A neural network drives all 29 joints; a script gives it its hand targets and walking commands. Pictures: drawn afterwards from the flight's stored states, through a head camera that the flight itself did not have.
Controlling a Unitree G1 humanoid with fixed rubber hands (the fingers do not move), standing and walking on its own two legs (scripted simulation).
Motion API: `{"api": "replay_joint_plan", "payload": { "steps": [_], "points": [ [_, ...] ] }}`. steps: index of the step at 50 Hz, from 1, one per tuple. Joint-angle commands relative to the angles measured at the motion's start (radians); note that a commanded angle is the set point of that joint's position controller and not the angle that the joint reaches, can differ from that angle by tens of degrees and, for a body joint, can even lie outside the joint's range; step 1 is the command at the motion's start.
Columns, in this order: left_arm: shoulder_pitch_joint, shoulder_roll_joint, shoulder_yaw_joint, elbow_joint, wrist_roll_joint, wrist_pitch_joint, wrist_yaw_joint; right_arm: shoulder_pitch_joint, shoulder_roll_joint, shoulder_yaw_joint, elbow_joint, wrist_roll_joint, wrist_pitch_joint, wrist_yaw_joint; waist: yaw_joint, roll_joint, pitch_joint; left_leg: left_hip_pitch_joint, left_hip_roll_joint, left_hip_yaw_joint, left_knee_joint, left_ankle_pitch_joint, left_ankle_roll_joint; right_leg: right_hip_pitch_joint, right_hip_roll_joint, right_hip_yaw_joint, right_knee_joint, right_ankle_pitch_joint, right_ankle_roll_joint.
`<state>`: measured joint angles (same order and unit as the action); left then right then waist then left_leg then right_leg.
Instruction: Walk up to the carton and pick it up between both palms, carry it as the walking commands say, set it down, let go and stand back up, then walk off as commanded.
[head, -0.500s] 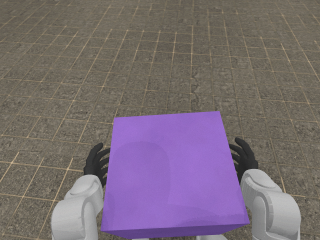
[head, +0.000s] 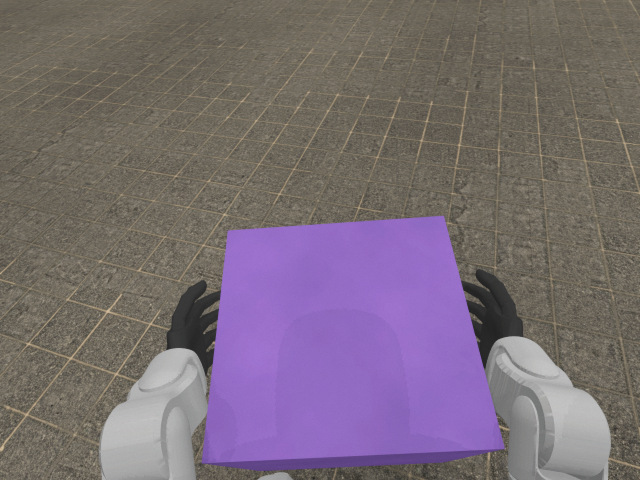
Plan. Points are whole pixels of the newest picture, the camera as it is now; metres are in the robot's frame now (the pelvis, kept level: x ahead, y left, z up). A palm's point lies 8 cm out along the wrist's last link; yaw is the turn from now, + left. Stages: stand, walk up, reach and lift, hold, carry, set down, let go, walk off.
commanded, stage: carry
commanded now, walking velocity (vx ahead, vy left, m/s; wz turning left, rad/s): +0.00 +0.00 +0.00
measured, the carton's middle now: (343, 355) +0.26 +0.00 +0.04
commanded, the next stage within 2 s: none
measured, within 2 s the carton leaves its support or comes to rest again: neither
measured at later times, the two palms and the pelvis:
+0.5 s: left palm (148, 388) +0.20 +0.20 +0.09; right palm (467, 356) +0.22 -0.13 +0.09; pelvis -0.02 +0.02 -0.01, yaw +2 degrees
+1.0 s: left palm (146, 399) +0.20 +0.20 +0.08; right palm (462, 366) +0.22 -0.13 +0.08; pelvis -0.02 +0.02 -0.01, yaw +2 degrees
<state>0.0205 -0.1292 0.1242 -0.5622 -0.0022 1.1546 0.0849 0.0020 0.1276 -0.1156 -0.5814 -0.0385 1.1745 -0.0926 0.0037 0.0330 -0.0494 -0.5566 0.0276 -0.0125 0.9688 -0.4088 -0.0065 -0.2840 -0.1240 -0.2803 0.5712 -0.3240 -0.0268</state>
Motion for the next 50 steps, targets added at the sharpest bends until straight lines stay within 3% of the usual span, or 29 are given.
{"api": "replay_joint_plan", "payload": {
  "steps": [1, 2, 3, 4, 5, 7, 9, 13, 15, 16, 19, 20, 22, 26, 28, 29, 30, 31, 34, 35, 36, 40, 41, 43, 44, 46, 48, 49, 50],
  "points": [
    [-0.336, -0.649, -0.669, -0.040, -0.212, 0.028, -0.106, -0.372, 0.670, 0.719, -0.046, 0.270, 0.016, 0.092, -0.023, -0.164, -0.266, 0.149, 0.019, 0.141, -0.476, 0.274, -0.001, 0.210, -0.213, 0.044, 0.023, 0.360, -0.029],
    [-0.325, -0.647, -0.668, -0.023, -0.206, 0.034, -0.102, -0.323, 0.671, 0.703, 0.008, 0.259, 0.024, 0.093, -0.024, -0.102, -0.275, 0.204, 0.024, 0.050, -0.612, 0.433, 0.006, 0.223, -0.144, 0.017, 0.106, 0.278, 0.012],
    [-0.324, -0.635, -0.671, -0.021, -0.188, 0.032, -0.098, -0.340, 0.651, 0.699, 0.000, 0.266, 0.016, 0.099, -0.011, 0.074, -0.257, 0.277, 0.095, -0.121, -0.564, 0.748, 0.034, 0.076, -0.072, 0.023, 0.199, 0.088, 0.045],
    [-0.369, -0.665, -0.697, -0.061, -0.215, 0.030, -0.101, -0.351, 0.659, 0.687, -0.016, 0.267, 0.008, 0.099, -0.005, 0.240, -0.260, 0.351, 0.232, -0.326, -0.584, 0.890, 0.105, -0.081, 0.008, 0.054, 0.263, -0.260, 0.066],
    [-0.384, -0.633, -0.688, -0.052, -0.202, 0.034, -0.096, -0.340, 0.642, 0.682, 0.018, 0.263, 0.013, 0.100, -0.003, 0.241, -0.202, 0.320, 0.289, -0.418, -0.620, 0.830, 0.149, -0.156, 0.037, 0.128, 0.283, -0.417, 0.064],
    [-0.441, -0.688, -0.734, -0.090, -0.228, 0.032, -0.097, -0.368, 0.687, 0.681, -0.009, 0.270, 0.004, 0.113, -0.014, 0.248, -0.215, 0.366, 0.245, -0.319, -0.603, 0.760, 0.172, -0.173, 0.061, 0.149, 0.273, -0.365, 0.056],
    [-0.460, -0.724, -0.748, -0.097, -0.249, 0.020, -0.099, -0.375, 0.732, 0.679, -0.022, 0.280, -0.007, 0.122, -0.014, 0.166, -0.272, 0.398, 0.188, -0.269, -0.575, 0.781, 0.157, -0.145, 0.097, 0.136, 0.241, -0.286, 0.058],
    [-0.415, -0.731, -0.760, -0.102, -0.257, 0.019, -0.100, -0.335, 0.712, 0.670, -0.039, 0.263, -0.017, 0.115, 0.002, 0.217, -0.281, 0.325, 0.133, -0.199, -0.545, 0.650, 0.134, 0.021, 0.094, 0.106, -0.013, -0.122, 0.042],
    [-0.422, -0.746, -0.763, -0.130, -0.274, 0.011, -0.103, -0.316, 0.739, 0.687, -0.044, 0.268, -0.021, 0.114, 0.001, 0.121, -0.347, 0.293, 0.106, -0.136, -0.477, 0.684, 0.105, 0.196, 0.044, 0.118, -0.101, 0.009, 0.040],
    [-0.429, -0.729, -0.739, -0.129, -0.268, 0.007, -0.106, -0.328, 0.756, 0.705, -0.030, 0.273, -0.019, 0.115, 0.002, 0.007, -0.347, 0.263, 0.079, -0.086, -0.406, 0.675, 0.084, 0.243, -0.034, 0.176, -0.121, 0.168, 0.035],
    [-0.400, -0.711, -0.707, -0.062, -0.234, 0.008, -0.114, -0.379, 0.728, 0.726, -0.051, 0.274, -0.018, 0.114, -0.007, -0.152, -0.290, 0.155, 0.006, -0.015, -0.409, 0.331, 0.055, 0.248, -0.132, 0.225, -0.120, 0.322, -0.022],
    [-0.377, -0.688, -0.685, -0.018, -0.223, 0.012, -0.118, -0.367, 0.701, 0.703, -0.021, 0.259, -0.015, 0.112, -0.010, -0.132, -0.247, 0.147, 0.003, -0.013, -0.432, 0.240, 0.057, 0.186, -0.140, 0.214, -0.146, 0.179, -0.025],
    [-0.419, -0.687, -0.702, -0.037, -0.229, 0.014, -0.120, -0.402, 0.695, 0.707, -0.035, 0.254, -0.010, 0.108, -0.009, -0.085, -0.160, 0.144, 0.023, -0.034, -0.477, 0.287, 0.054, 0.093, -0.114, 0.206, -0.164, -0.010, -0.015],
    [-0.395, -0.622, -0.664, 0.030, -0.197, 0.037, -0.107, -0.366, 0.644, 0.674, 0.071, 0.236, 0.017, 0.099, -0.001, 0.003, -0.163, 0.135, 0.055, -0.082, -0.501, 0.451, 0.057, 0.103, -0.053, 0.162, -0.096, -0.026, 0.004],
    [-0.407, -0.598, -0.658, 0.026, -0.189, 0.029, -0.103, -0.383, 0.640, 0.672, 0.081, 0.236, 0.010, 0.099, 0.004, -0.008, -0.156, 0.123, 0.042, -0.080, -0.498, 0.328, 0.070, 0.081, -0.051, 0.181, -0.115, -0.128, -0.007],
    [-0.412, -0.637, -0.668, 0.027, -0.198, 0.029, -0.106, -0.397, 0.665, 0.684, 0.056, 0.241, 0.009, 0.096, 0.002, -0.066, -0.169, 0.133, 0.040, -0.081, -0.494, 0.305, 0.067, 0.104, -0.055, 0.203, -0.138, -0.112, -0.017],
    [-0.420, -0.643, -0.680, 0.012, -0.203, 0.026, -0.107, -0.414, 0.648, 0.678, 0.025, 0.238, 0.002, 0.092, 0.000, -0.013, -0.172, 0.143, 0.046, -0.074, -0.498, 0.349, 0.065, 0.097, -0.059, 0.193, -0.113, -0.044, -0.017],
    [-0.400, -0.646, -0.659, 0.038, -0.198, 0.027, -0.108, -0.418, 0.662, 0.683, 0.035, 0.242, 0.002, 0.091, 0.003, -0.054, -0.185, 0.142, 0.038, -0.065, -0.493, 0.304, 0.072, 0.101, -0.060, 0.196, -0.115, -0.087, -0.018],
    [-0.424, -0.650, -0.673, 0.027, -0.200, 0.018, -0.111, -0.425, 0.674, 0.692, 0.035, 0.246, -0.003, 0.090, 0.001, -0.056, -0.164, 0.125, 0.052, -0.080, -0.500, 0.357, 0.066, 0.108, -0.062, 0.190, -0.109, -0.048, -0.013],
    [-0.443, -0.659, -0.677, 0.013, -0.208, 0.017, -0.108, -0.438, 0.680, 0.683, 0.044, 0.246, -0.007, 0.088, 0.002, 0.011, -0.161, 0.135, 0.050, -0.079, -0.500, 0.365, 0.072, 0.084, -0.056, 0.187, -0.106, -0.065, -0.013],
    [-0.431, -0.633, -0.667, 0.030, -0.199, 0.019, -0.105, -0.439, 0.666, 0.688, 0.044, 0.249, -0.006, 0.088, 0.001, -0.029, -0.178, 0.125, 0.060, -0.099, -0.499, 0.403, 0.064, 0.126, -0.040, 0.170, -0.091, -0.046, -0.007],
    [-0.415, -0.611, -0.655, 0.062, -0.193, 0.005, -0.110, -0.394, 0.639, 0.648, 0.111, 0.217, -0.022, 0.091, 0.003, -0.012, -0.224, 0.157, 0.059, -0.098, -0.473, 0.447, 0.076, 0.140, -0.032, 0.168, -0.061, 0.012, -0.010],
    [-0.454, -0.647, -0.691, -0.003, -0.214, -0.001, -0.111, -0.428, 0.672, 0.680, 0.052, 0.241, -0.028, 0.090, 0.001, -0.003, -0.201, 0.146, 0.063, -0.093, -0.486, 0.410, 0.069, 0.126, -0.040, 0.175, -0.075, 0.005, -0.009],
    [-0.391, -0.650, -0.654, 0.084, -0.188, -0.002, -0.113, -0.430, 0.651, 0.667, 0.068, 0.230, -0.031, 0.091, 0.004, -0.024, -0.209, 0.160, 0.058, -0.084, -0.472, 0.426, 0.074, 0.122, -0.043, 0.176, -0.076, 0.031, -0.017],
    [-0.420, -0.669, -0.674, 0.037, -0.207, -0.006, -0.113, -0.430, 0.676, 0.676, 0.047, 0.240, -0.034, 0.091, 0.003, -0.021, -0.219, 0.159, 0.061, -0.080, -0.464, 0.426, 0.072, 0.139, -0.041, 0.174, -0.072, 0.038, -0.013],
    [-0.434, -0.619, -0.647, 0.092, -0.184, -0.016, -0.112, -0.431, 0.650, 0.640, 0.135, 0.216, -0.043, 0.096, 0.003, 0.009, -0.211, 0.137, 0.056, -0.097, -0.478, 0.418, 0.077, 0.134, -0.032, 0.171, -0.061, -0.014, -0.013],
    [-0.427, -0.647, -0.670, 0.044, -0.198, -0.016, -0.116, -0.463, 0.665, 0.689, 0.046, 0.244, -0.043, 0.095, 0.004, -0.044, -0.178, 0.133, 0.059, -0.085, -0.474, 0.385, 0.075, 0.103, -0.040, 0.179, -0.075, -0.010, -0.009],
    [-0.433, -0.640, -0.669, 0.054, -0.196, -0.018, -0.117, -0.442, 0.659, 0.668, 0.084, 0.235, -0.047, 0.098, 0.004, 0.012, -0.189, 0.114, 0.057, -0.092, -0.490, 0.361, 0.076, 0.116, -0.042, 0.178, -0.068, -0.051, -0.017],
    [-0.434, -0.671, -0.685, 0.017, -0.212, -0.022, -0.118, -0.451, 0.690, 0.698, 0.037, 0.251, -0.046, 0.096, 0.004, -0.054, -0.188, 0.097, 0.053, -0.090, -0.468, 0.344, 0.071, 0.127, -0.047, 0.190, -0.090, -0.041, -0.018]
  ]
}}
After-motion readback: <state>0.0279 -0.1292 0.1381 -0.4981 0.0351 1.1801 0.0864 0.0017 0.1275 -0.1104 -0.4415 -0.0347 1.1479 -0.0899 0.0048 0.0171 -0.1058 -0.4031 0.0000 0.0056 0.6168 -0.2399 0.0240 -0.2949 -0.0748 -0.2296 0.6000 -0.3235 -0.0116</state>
